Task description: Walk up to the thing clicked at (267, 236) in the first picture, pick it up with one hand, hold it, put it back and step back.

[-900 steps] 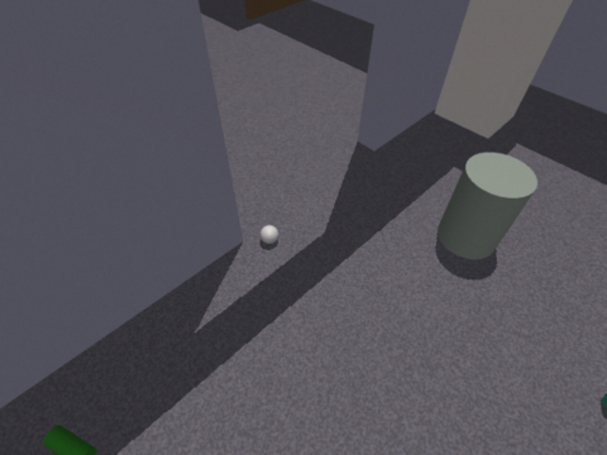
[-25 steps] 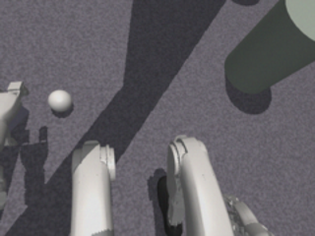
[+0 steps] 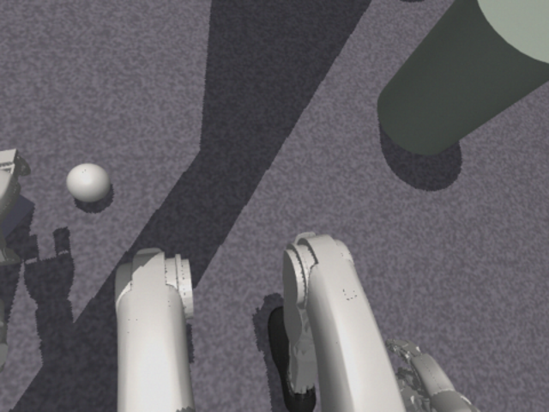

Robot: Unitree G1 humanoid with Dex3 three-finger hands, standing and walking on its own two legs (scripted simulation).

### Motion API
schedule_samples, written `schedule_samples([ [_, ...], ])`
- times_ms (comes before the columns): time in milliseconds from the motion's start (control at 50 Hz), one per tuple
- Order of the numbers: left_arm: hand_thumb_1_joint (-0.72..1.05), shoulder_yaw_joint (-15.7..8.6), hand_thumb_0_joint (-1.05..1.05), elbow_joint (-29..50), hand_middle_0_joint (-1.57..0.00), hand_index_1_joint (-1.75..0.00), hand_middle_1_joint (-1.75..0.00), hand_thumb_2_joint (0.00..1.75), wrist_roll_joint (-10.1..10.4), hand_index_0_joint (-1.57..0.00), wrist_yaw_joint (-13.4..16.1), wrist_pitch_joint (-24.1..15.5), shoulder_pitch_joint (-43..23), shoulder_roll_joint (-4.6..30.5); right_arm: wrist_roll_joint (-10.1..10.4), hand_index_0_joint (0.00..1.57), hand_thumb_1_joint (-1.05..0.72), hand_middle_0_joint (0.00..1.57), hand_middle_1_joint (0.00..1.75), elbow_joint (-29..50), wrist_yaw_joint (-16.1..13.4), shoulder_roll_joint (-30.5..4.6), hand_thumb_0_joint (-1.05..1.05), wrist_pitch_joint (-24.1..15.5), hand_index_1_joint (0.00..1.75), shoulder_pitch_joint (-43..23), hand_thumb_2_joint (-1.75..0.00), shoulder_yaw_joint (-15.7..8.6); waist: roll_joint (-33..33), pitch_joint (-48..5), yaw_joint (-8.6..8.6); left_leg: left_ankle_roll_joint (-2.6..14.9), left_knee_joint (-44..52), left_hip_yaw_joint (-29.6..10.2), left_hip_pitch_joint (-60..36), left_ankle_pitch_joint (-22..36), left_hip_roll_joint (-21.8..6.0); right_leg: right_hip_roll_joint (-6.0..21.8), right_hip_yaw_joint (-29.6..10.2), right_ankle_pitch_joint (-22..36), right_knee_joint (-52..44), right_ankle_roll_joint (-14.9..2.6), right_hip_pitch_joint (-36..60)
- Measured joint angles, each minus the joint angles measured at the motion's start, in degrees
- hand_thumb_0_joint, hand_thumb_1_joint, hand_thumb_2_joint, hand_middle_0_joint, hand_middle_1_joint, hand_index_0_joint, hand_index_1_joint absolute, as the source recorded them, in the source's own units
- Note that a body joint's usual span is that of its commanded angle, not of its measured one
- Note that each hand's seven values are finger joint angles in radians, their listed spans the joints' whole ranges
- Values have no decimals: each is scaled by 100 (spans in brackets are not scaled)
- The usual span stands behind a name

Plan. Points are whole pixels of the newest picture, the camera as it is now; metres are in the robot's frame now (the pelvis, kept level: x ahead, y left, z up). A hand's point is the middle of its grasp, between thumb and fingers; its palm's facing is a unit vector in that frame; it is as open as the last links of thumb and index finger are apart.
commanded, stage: rise first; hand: left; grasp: from above
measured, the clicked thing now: (89, 182) +0.52 +0.29 -0.29
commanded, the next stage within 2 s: approach in 1.48 s
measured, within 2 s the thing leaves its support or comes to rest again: neither
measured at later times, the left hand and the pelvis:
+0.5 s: hand out of the picture +0.40 +0.35 -0.13, palm faces -0.41 -0.06 -0.91, open 14.2 cm; pelvis +0.01 +0.00 +0.01, yaw +0 degrees
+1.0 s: hand (0, 221) +0.40 +0.35 -0.13, palm faces -0.42 -0.06 -0.90, open 14.2 cm; pelvis +0.01 +0.01 +0.01, yaw +0 degrees
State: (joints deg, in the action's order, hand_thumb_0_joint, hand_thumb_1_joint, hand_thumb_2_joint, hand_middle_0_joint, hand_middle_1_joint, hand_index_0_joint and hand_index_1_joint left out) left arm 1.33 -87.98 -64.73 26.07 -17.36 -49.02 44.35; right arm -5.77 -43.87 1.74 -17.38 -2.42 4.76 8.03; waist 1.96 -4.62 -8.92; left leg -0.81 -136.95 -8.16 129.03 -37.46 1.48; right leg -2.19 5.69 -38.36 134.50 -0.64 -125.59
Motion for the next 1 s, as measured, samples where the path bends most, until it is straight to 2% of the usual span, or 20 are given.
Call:
schedule_samples([
  [100,-55,85,0,106,0,-107,-118,102,97,-8,-10,-90,73,41,29,20,-91,20,30,57,3,-19,0,25,30,-14,-90,56,-13,28,19,7,9,-5,-13,-29,22,7,8,-27,-5,-14,11],
  [360,-58,185,0,309,0,-108,-119,104,198,-7,102,-192,179,38,44,20,-91,20,30,148,-8,-70,0,58,30,-183,-90,146,-17,47,87,-40,66,-12,-23,-58,48,19,9,-81,-58,-14,31],
  [620,-59,242,0,572,0,-109,-120,106,352,-7,121,36,336,-80,148,20,-91,20,30,201,-95,-85,0,135,30,-258,-90,175,-22,-22,90,-71,126,18,-40,-84,52,17,-28,-131,-119,22,63],
  [1000,-59,339,0,985,0,-109,-118,108,634,-6,-89,289,560,-146,308,20,-91,20,30,302,-212,-98,0,260,30,-250,-90,254,-74,-45,52,-85,231,87,-82,-67,52,16,-104,-151,-224,95,129],
])
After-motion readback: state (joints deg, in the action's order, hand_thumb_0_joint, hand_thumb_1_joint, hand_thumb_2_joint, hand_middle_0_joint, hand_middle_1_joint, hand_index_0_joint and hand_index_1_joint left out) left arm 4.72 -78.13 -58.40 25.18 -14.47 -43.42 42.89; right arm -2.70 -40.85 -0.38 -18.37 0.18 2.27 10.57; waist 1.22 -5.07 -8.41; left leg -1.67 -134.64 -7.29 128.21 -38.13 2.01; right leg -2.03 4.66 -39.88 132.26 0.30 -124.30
